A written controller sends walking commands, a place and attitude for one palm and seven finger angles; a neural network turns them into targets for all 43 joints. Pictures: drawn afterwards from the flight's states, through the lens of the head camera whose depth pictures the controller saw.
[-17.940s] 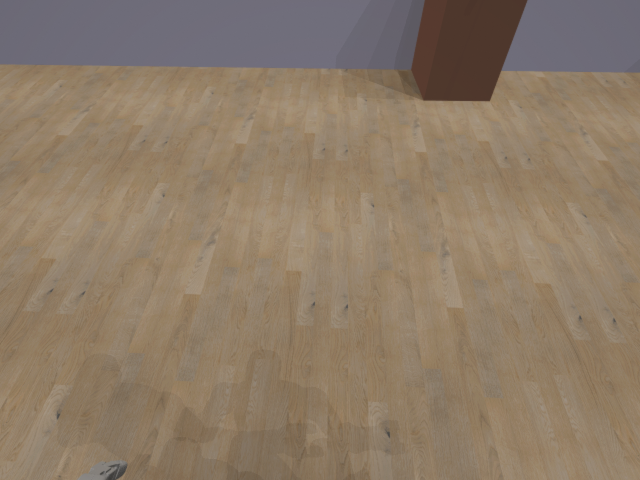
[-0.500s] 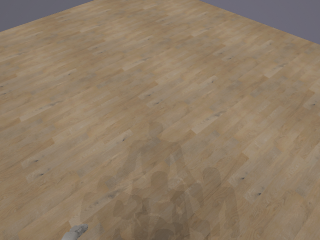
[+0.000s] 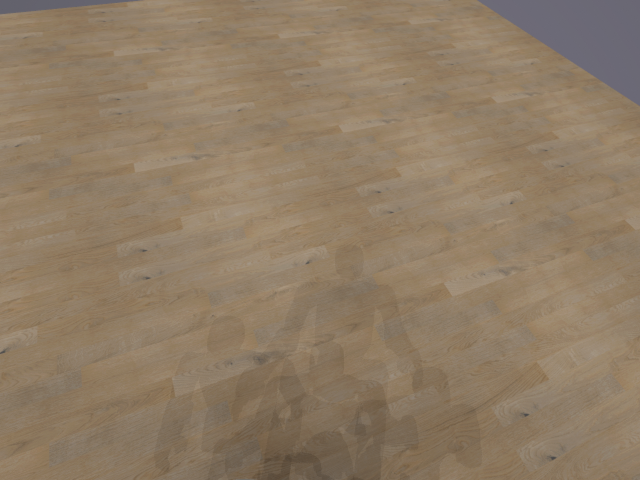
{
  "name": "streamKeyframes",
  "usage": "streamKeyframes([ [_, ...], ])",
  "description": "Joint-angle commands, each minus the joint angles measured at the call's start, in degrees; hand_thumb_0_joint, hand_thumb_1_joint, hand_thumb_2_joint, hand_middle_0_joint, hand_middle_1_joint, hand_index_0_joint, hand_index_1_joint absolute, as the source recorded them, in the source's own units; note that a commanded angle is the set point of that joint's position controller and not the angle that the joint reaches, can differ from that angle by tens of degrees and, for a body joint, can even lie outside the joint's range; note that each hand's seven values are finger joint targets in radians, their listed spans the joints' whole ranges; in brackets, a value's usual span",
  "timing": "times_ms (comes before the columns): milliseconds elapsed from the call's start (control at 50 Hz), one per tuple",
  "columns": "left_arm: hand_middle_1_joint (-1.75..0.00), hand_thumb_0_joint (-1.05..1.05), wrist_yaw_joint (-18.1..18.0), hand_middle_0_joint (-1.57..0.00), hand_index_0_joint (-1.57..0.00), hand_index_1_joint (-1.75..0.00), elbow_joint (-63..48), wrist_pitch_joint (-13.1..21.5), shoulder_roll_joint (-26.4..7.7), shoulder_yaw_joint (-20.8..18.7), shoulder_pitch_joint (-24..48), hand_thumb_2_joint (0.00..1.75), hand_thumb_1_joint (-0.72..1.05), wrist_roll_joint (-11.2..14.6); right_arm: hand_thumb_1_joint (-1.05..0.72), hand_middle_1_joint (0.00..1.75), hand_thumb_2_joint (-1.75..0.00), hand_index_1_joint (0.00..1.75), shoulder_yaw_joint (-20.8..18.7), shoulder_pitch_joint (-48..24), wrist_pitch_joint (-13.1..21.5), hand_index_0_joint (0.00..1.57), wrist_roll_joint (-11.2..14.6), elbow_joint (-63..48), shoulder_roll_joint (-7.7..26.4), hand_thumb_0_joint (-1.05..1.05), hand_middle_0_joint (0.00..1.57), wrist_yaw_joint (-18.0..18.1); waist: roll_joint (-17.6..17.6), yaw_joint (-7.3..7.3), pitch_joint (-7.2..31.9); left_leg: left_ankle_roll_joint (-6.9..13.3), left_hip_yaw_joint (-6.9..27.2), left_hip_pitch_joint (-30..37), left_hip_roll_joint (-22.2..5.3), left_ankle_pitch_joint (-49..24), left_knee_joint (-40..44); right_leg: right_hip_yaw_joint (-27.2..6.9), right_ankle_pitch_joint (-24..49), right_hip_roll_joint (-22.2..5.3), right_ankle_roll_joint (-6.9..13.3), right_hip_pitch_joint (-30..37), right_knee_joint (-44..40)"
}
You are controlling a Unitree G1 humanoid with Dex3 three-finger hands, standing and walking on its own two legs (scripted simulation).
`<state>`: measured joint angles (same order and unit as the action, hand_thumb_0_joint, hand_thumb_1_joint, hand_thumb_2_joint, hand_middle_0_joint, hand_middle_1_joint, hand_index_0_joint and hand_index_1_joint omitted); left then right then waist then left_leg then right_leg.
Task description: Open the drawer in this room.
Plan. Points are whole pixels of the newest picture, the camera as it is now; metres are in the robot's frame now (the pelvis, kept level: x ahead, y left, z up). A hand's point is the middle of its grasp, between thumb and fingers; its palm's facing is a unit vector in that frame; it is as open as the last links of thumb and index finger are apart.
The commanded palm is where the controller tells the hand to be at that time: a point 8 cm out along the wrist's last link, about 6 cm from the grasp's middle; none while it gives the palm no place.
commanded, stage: turn or walk to find it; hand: left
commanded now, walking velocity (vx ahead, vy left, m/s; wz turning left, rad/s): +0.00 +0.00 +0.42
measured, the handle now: out of the picture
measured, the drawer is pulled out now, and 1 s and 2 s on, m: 0.00 0.00 0.00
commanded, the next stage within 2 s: none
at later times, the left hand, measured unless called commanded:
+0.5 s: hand out of the picture +0.07 +0.20 -0.14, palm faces +0.19 -0.95 -0.25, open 7.4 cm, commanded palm none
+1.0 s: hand out of the picture -0.13 +0.21 -0.18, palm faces +0.48 -0.84 -0.24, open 7.4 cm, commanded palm none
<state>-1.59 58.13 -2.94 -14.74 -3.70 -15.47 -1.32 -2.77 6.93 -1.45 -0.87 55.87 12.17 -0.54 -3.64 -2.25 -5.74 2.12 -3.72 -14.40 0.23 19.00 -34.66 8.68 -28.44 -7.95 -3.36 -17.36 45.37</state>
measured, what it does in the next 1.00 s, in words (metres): steps on the spot, turning left: right foot, then left foot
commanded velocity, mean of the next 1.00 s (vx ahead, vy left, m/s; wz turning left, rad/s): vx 0.00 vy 0.00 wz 0.42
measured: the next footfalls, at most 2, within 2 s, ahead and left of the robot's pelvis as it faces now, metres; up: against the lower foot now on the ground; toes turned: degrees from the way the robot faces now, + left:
right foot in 0.52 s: +0.04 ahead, -0.13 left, +0.00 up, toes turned +10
left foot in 0.94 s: -0.06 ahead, +0.12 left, +0.00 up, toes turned +28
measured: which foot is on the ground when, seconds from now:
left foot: down 0.00-0.52, up 0.54-0.92, down 0.94-1.00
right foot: up 0.00-0.50, down 0.52-0.94, up 0.96-1.00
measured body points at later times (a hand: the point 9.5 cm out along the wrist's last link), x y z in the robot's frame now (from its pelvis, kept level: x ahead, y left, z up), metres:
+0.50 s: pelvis -0.01 -0.01 +0.01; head +0.02 -0.01 +0.46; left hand +0.06 +0.25 -0.12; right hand +0.05 -0.25 -0.15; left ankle -0.01 +0.09 -0.73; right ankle +0.00 -0.14 -0.72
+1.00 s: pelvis -0.05 +0.01 +0.00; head -0.03 +0.05 +0.45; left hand -0.16 +0.25 -0.16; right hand +0.15 -0.18 -0.13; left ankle -0.09 +0.10 -0.73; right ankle -0.01 -0.13 -0.71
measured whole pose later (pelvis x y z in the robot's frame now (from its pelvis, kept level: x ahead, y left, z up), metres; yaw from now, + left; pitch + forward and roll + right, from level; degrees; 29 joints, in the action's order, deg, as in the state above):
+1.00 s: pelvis -0.05 +0.01 +0.00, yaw +26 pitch -1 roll +0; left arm -1.5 57.5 -3.0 -14.8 -4.0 -15.1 -1.3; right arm -3.3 7.6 -1.5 -0.9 55.7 12.6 -0.5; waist -3.7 -2.0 -5.7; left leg 1.5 -3.0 -15.0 0.1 18.0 -34.8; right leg 7.6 -28.4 -8.3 -3.6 -17.6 45.9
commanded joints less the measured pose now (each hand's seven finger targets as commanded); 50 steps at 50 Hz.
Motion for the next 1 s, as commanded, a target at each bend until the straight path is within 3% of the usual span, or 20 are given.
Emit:
streamKeyframes([
  [0, -0.30, 0.00, 0.0, -0.20, -0.20, -0.30, -4.7, 0.8, -4.3, -0.9, 4.0, 0.90, 0.90, 0.4, -0.90, 0.30, -0.90, 0.30, -1.9, 4.5, 0.8, 0.20, -0.3, -1.8, 11.5, 0.00, 0.20, 2.3, 14.3, 3.45, 3.8, 7.1, 18.1, 8.5, -16.8, -36.4, 15.2, -8.0, 0.4, 1.1, -0.6, -13.4, 18.0],
  [40, -0.30, 0.00, 0.5, -0.20, -0.20, -0.30, -3.2, 1.1, -4.2, -0.8, 1.2, 0.90, 0.90, 0.4, -0.90, 0.30, -0.90, 0.30, -1.5, 2.6, 1.3, 0.20, 0.0, -2.7, 10.7, 0.00, 0.20, 2.2, 11.7, 2.07, 5.7, 6.5, 14.7, 9.9, -14.6, -35.3, 15.2, -7.6, 4.2, 1.3, -1.2, -13.0, 19.4],
  [100, -0.30, 0.00, 0.4, -0.20, -0.20, -0.30, -3.7, 1.0, -4.3, -0.8, 2.3, 0.90, 0.90, 0.2, -0.90, 0.30, -0.90, 0.30, -1.8, 3.7, 1.4, 0.20, 0.1, -2.6, 10.5, 0.00, 0.20, 2.1, 9.8, 2.53, 5.6, 6.8, 15.3, 9.6, -13.6, -33.2, 16.1, -7.7, 6.0, 1.7, -2.0, -12.6, 18.2],
  [340, -0.30, 0.00, 0.2, -0.20, -0.20, -0.30, -7.5, 1.4, -2.6, -0.2, 9.0, 0.90, 0.90, 0.6, -0.90, 0.30, -0.90, 0.30, -3.0, 7.7, 0.9, 0.20, -0.5, -2.1, 10.5, 0.00, 0.20, 2.0, 11.5, 4.41, 7.3, 9.1, 25.3, 9.1, -12.9, -31.8, 14.2, -8.3, 2.6, 4.8, -1.3, -8.1, 3.1],
  [440, -0.30, 0.00, -0.3, -0.20, -0.20, -0.30, -6.4, 2.4, -2.9, -0.2, 3.2, 0.90, 0.90, 1.1, -0.90, 0.30, -0.90, 0.30, -3.3, 5.9, 0.5, 0.20, -0.2, -2.8, 10.0, 0.00, 0.20, 1.7, 10.7, 1.44, 8.9, 6.4, 25.8, 0.8, -9.3, -29.4, 10.2, -7.3, 12.2, 6.6, -0.1, 6.6, -16.1],
  [460, -0.30, 0.00, -0.5, -0.20, -0.20, -0.30, -6.0, 2.9, -3.8, -0.5, 1.2, 0.90, 0.90, 1.0, -0.90, 0.30, -0.90, 0.30, -3.1, 6.0, 0.6, 0.20, 0.1, -3.0, 9.0, 0.00, 0.20, 1.5, 8.0, 0.50, 9.8, 4.1, 24.4, -3.1, -7.2, -23.8, 7.6, -8.0, 17.7, 4.7, 0.3, 13.0, -24.0],
  [480, -0.30, 0.00, -0.8, -0.20, -0.20, -0.30, -5.8, 3.5, -7.4, -1.1, 0.2, 0.90, 0.90, 0.3, -0.90, 0.30, -0.90, 0.30, -2.8, 7.3, 0.8, 0.20, 0.6, -3.3, 6.1, 0.00, 0.20, 1.1, -1.4, 0.50, 10.3, 0.3, 18.6, -11.5, -2.3, -10.6, 0.7, -16.6, 18.8, -4.9, 2.7, 20.2, -28.4],
  [500, -0.30, 0.00, -0.8, -0.20, -0.20, -0.30, -6.2, 3.7, -10.6, -1.7, 0.2, 0.90, 0.90, -0.2, -0.90, 0.30, -0.90, 0.30, -2.4, 6.8, 0.9, 0.20, 0.5, -4.8, 4.1, 0.00, 0.20, 0.9, -11.6, 0.15, 8.4, -3.1, 8.7, -17.9, 5.0, 10.7, -10.3, -27.3, 25.6, -17.3, 9.5, 19.3, -29.5],
  [520, -0.30, 0.00, -0.7, -0.20, -0.20, -0.30, -6.9, 3.7, -10.2, -2.0, 0.6, 0.90, 0.90, 0.3, -0.90, 0.30, -0.90, 0.30, -3.3, 5.9, -0.3, 0.20, -0.3, -4.4, 6.6, 0.00, 0.20, 1.2, -9.1, -0.08, 7.5, -3.1, 10.2, -16.6, 2.9, 14.1, -21.0, -27.2, 25.1, -19.4, 12.9, 12.1, -30.1],
  [540, -0.30, 0.00, -0.9, -0.20, -0.20, -0.30, -7.2, 3.4, -8.7, -2.0, 3.1, 0.90, 0.90, 0.4, -0.90, 0.30, -0.90, 0.30, -3.6, 5.2, -1.0, 0.20, -0.3, -4.0, 6.6, 0.00, 0.20, 1.0, -6.8, 1.23, 5.0, -3.1, 10.3, -16.4, 2.0, 12.3, -28.0, -25.4, 24.1, -17.2, 13.3, 7.9, -30.0],
  [580, -0.30, 0.00, -0.6, -0.20, -0.20, -0.30, -8.2, 3.6, -5.7, -0.8, 7.0, 0.90, 0.90, 0.4, -0.90, 0.30, -0.90, 0.30, -3.4, 7.1, -1.6, 0.20, -0.4, -1.9, 5.6, 0.00, 0.20, 0.3, -2.0, 3.80, 2.4, -4.0, 8.8, -16.5, 0.1, 5.5, -34.1, -15.2, 26.8, -11.0, 10.8, 5.7, -28.0],
  [620, -0.30, 0.00, -0.6, -0.20, -0.20, -0.30, -8.1, 3.9, -5.0, -0.6, 6.3, 0.90, 0.90, 0.3, -0.90, 0.30, -0.90, 0.30, -3.1, 7.8, -1.8, 0.20, -0.4, -1.4, 5.1, 0.00, 0.20, 0.1, -4.5, 3.68, 2.4, -4.9, 7.4, -16.1, -0.8, 2.9, -34.7, -11.2, 28.4, -9.7, 9.8, 5.7, -28.1],
  [700, -0.30, 0.00, -0.6, -0.20, -0.20, -0.30, -6.7, 3.7, -6.4, -1.3, 2.7, 0.90, 0.90, -0.3, -0.90, 0.30, -0.90, 0.30, -2.6, 4.2, -1.8, 0.20, -0.2, -2.3, 4.6, 0.00, 0.20, 0.0, -6.5, 1.66, 1.6, -5.7, 4.7, -13.8, -1.7, 5.6, -25.8, -9.8, 29.3, -10.8, 10.6, 6.6, -27.9],
  [800, -0.30, 0.00, -0.2, -0.20, -0.20, -0.30, -4.8, 3.3, -9.2, -2.2, -1.9, 0.90, 0.90, -0.6, -0.90, 0.30, -0.90, 0.30, -1.5, 0.5, -0.8, 0.20, 0.4, -3.5, 3.9, 0.00, 0.20, 0.1, -8.6, -0.85, 5.4, -5.2, 0.8, -9.9, -1.0, 8.8, -11.1, -7.8, 41.7, -11.8, 11.5, 13.8, -22.7],
  [840, -0.30, 0.00, -0.2, -0.20, -0.20, -0.30, -4.2, 3.1, -9.3, -2.3, -1.8, 0.90, 0.90, -0.6, -0.90, 0.30, -0.90, 0.30, -1.3, 1.3, -0.4, 0.20, 0.5, -3.4, 4.0, 0.00, 0.20, 0.2, -9.3, -0.18, 6.5, -4.8, -0.5, -6.6, -0.5, 6.5, -4.4, -6.7, 43.6, -11.7, 10.3, 14.2, -20.2],
  [880, -0.30, 0.00, -0.1, -0.20, -0.20, -0.30, -4.3, 2.7, -9.1, -2.3, -0.6, 0.90, 0.90, 0.0, -0.90, 0.30, -0.90, 0.30, -1.4, 4.6, 0.3, 0.20, 0.4, -2.6, 5.3, 0.00, 0.20, 0.3, -6.5, 2.07, 8.0, -4.0, -0.8, 2.6, -0.6, -3.8, 8.2, -3.4, 39.0, -10.2, 6.5, 9.8, -15.1],
  [900, -0.30, 0.00, 0.0, -0.20, -0.20, -0.30, -4.7, 2.2, -7.5, -2.0, -0.9, 0.90, 0.90, 0.6, -0.90, 0.30, -0.90, 0.30, -2.0, 6.6, 0.9, 0.20, 0.2, -2.1, 8.4, 0.00, 0.20, 0.1, 1.3, 3.45, 9.8, -2.7, 3.8, 11.6, -5.0, -13.7, 13.6, -0.6, 30.2, -7.9, 3.6, 2.8, -8.1],
  [920, -0.30, 0.00, 0.3, -0.20, -0.20, -0.30, -6.4, 1.9, -3.8, -1.1, -1.5, 0.90, 0.90, 0.9, -0.90, 0.30, -0.90, 0.30, -3.3, 8.5, 1.2, 0.20, -0.2, -2.4, 14.3, 0.00, 0.20, 0.3, 18.4, 4.25, 10.5, 3.5, 22.3, 18.3, -19.4, -32.3, 14.3, 1.9, 1.7, -0.6, -0.6, -11.3, 2.3],
  [940, -0.30, 0.00, -0.2, -0.20, -0.20, -0.30, -7.5, 1.2, -3.1, -0.2, 2.9, 0.90, 0.90, 0.4, -0.90, 0.30, -0.90, 0.30, -3.7, 11.0, 0.6, 0.20, -0.1, -1.4, 16.1, 0.00, 0.20, 0.7, 19.4, 6.32, 9.1, 7.6, 24.2, 13.1, -23.4, -34.9, 15.8, -2.9, -9.4, 0.9, -0.5, -11.3, 10.0],
  [980, -0.30, 0.00, -0.1, -0.20, -0.20, -0.30, -6.6, 0.8, -3.9, -0.7, 5.6, 0.90, 0.90, 0.6, -0.90, 0.30, -0.90, 0.30, -2.9, 7.4, 0.7, 0.20, -0.4, -1.5, 13.4, 0.00, 0.20, 2.1, 16.8, 5.20, 5.4, 8.6, 22.1, 8.5, -19.3, -30.6, 15.8, -7.6, -3.8, 0.7, -0.3, -13.4, 16.5],
])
